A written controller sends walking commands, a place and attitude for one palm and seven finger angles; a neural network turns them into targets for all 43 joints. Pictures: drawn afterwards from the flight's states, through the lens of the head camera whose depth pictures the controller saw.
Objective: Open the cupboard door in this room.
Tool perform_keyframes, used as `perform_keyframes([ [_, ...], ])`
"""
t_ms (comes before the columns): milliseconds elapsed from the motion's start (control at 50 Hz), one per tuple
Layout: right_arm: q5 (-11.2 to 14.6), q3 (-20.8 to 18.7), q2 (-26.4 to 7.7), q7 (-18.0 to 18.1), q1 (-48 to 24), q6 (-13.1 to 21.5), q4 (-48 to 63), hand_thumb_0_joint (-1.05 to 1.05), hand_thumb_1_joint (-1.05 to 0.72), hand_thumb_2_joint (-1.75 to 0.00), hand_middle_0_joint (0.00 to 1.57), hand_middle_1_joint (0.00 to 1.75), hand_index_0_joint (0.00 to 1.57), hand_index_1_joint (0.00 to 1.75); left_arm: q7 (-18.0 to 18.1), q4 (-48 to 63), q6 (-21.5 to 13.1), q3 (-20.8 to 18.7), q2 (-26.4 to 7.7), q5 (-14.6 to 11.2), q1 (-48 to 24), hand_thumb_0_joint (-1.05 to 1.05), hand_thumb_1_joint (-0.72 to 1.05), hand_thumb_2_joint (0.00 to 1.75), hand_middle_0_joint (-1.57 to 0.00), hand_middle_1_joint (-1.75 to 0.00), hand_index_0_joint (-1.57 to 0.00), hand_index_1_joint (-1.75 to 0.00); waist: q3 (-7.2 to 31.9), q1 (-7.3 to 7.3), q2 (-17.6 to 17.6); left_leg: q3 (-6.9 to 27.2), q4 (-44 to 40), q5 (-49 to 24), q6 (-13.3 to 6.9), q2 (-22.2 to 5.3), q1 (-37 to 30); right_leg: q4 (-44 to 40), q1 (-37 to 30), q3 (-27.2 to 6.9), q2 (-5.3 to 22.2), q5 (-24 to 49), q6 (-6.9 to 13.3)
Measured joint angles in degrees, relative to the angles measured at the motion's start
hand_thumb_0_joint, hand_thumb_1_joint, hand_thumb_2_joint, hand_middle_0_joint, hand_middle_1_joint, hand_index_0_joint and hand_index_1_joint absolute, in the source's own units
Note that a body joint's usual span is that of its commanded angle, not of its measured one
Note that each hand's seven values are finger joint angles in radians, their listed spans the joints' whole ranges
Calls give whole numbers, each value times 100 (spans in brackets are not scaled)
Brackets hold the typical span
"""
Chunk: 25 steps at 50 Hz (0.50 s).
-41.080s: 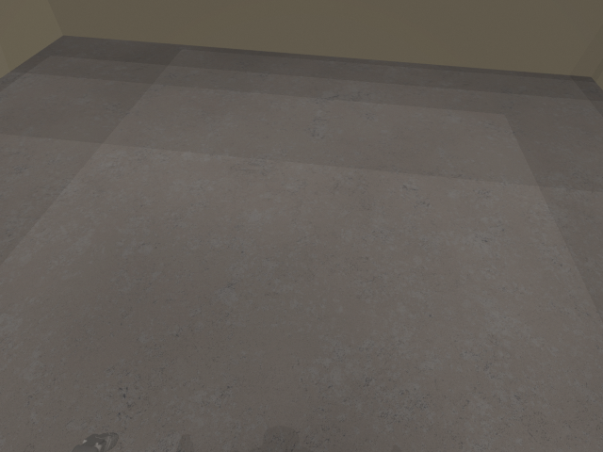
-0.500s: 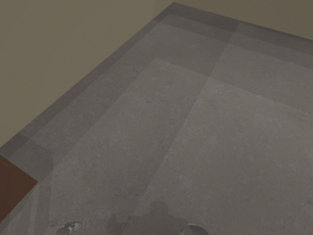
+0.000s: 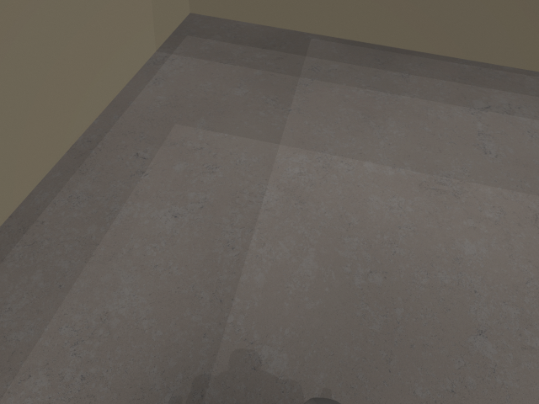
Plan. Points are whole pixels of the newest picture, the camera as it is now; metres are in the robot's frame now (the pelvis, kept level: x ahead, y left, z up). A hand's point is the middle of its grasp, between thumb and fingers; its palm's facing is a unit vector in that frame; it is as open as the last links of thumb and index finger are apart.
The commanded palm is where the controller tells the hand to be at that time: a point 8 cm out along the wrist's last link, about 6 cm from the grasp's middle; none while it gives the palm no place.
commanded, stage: walk to a spot facing it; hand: left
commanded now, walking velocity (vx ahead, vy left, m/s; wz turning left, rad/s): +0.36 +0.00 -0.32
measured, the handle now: out of the picture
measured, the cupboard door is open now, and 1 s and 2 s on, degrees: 42 42 42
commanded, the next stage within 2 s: turn to face it in 0.50 s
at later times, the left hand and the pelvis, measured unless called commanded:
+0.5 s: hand (196, 333) +0.26 +0.14 -0.18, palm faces -0.05 -0.99 -0.15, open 7.3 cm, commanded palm none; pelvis +0.25 -0.04 +0.00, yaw -6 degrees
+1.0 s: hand (234, 222) +0.51 +0.10 -0.17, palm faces +0.11 -0.98 -0.16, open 7.3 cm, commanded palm none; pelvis +0.42 -0.08 +0.00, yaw +6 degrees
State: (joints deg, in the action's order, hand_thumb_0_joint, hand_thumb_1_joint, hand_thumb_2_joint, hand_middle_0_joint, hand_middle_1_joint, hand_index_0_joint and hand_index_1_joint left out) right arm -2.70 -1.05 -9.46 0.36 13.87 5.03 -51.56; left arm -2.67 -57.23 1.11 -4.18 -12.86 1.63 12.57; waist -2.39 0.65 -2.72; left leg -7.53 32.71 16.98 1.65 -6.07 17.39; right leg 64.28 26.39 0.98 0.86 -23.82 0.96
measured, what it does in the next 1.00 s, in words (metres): walks ahead: right foot, then left foot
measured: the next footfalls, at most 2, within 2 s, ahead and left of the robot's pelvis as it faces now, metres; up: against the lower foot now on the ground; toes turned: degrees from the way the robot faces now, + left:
right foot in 0.18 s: +0.18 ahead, -0.16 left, +0.00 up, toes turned -10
left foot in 0.50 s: +0.38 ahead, +0.07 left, +0.00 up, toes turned +3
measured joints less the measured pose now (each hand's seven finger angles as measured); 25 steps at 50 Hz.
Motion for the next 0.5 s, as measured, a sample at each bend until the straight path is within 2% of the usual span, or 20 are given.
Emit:
perform_keyframes([
  [40, 1, 16, 65, 29, 193, -6, -172, 0, -91, -90, 20, 30, 20, 30, -32, 91, -21, -4, -5, 2, -209, 1, 91, 90, -20, -30, -20, -30, -40, -29, 36, -55, -399, -77, 104, -45, -330, -154, 259, 142, 165, 238, -51],
  [100, 8, -24, -1, 18, 451, -85, -431, 0, -92, -90, 21, 30, 20, 30, -73, 252, -69, 30, 42, -15, -474, 1, 91, 90, -20, -30, -20, -30, -99, -4, 191, -182, -773, -22, 187, -170, -772, -1429, 265, 357, 287, 481, -60],
  [160, 29, -64, -94, -20, 732, -195, -638, 0, -92, -90, 21, 30, 20, 30, -96, 358, -145, 53, 26, -7, -674, 1, 91, 90, -20, -30, -20, -30, -152, 100, 303, -272, -574, 353, 357, -330, -1055, -2628, -84, 547, 213, 825, 7],
  [180, 61, -72, -95, -35, 871, -232, -695, 1, -92, -90, 21, 30, 20, 30, -98, 413, -209, 61, -32, 1, -703, 1, 91, 90, -20, -30, -20, -30, -126, 134, 222, -309, -181, 574, 344, -332, -990, -2987, -296, 497, 236, 706, 127],
  [200, 106, -78, -112, -52, 930, -301, -785, 1, -92, -90, 21, 30, 20, 30, -63, 434, -292, 38, -53, -4, -742, 1, 91, 90, -20, -30, -20, -30, -121, 111, 163, -255, 560, 918, 282, -319, -780, -2927, -303, 450, 265, 887, 191],
  [220, 129, -100, -167, -63, 885, -397, -894, 1, -92, -90, 21, 30, 20, 30, -15, 417, -339, 23, -11, -38, -781, 1, 91, 90, -20, -30, -20, -30, -178, 100, 231, -24, 1413, 1198, 217, -307, -497, -2694, -316, 477, 220, 829, 188],
  [260, 138, -160, -255, -59, 705, -517, -1039, 1, -92, -90, 20, 30, 20, 30, 88, 374, -370, 38, 82, -72, -726, 1, 91, 90, -20, -30, -20, -30, -248, 114, 344, 295, 2694, 1174, 140, -224, 100, -2693, -567, 538, 114, 658, 145],
  [300, 121, -193, -270, -55, 489, -525, -1048, 1, -92, -90, 20, 30, 20, 30, 175, 288, -381, 58, 131, -71, -542, 0, 91, 90, -20, -30, -20, -30, -224, 128, 315, 320, 2983, 931, 138, -186, 567, -3050, -898, 527, 37, 669, 86],
  [340, 119, -211, -228, -74, 281, -486, -944, 1, -92, -90, 20, 30, 20, 30, 208, 135, -386, 76, 156, -54, -319, 0, 91, 90, -20, -30, -20, -30, -158, 126, 204, 248, 2551, 705, 149, -166, 848, -3450, -1212, 469, -8, 725, 84],
  [420, 121, -203, -121, -157, -94, -350, -684, 1, -91, -90, 20, 30, 20, 30, 200, -208, -379, 62, 125, -61, 85, 0, 92, 89, -20, -30, -20, -30, -85, 27, 45, 147, 1029, -1, 131, -81, 927, -3941, -1773, 344, -67, 643, 48],
  [480, 116, -173, -106, -181, -311, -215, -548, 1, -91, -90, 20, 30, 20, 30, 173, -417, -353, 73, 126, -79, 385, 0, 92, 89, -20, -30, -20, -30, -95, -55, 54, 40, 24, -486, 43, 36, 645, -3810, -2087, 283, -92, 287, -60],
  [500, 95, -159, -133, -173, -352, -137, -499, 1, -91, -90, 20, 30, 20, 30, 167, -453, -327, 73, 145, -89, 508, 1, 92, 89, -20, -30, -20, -30, -67, -84, 109, 53, -112, -751, -111, 26, 558, -3442, -2013, 277, -112, 76, -61],
])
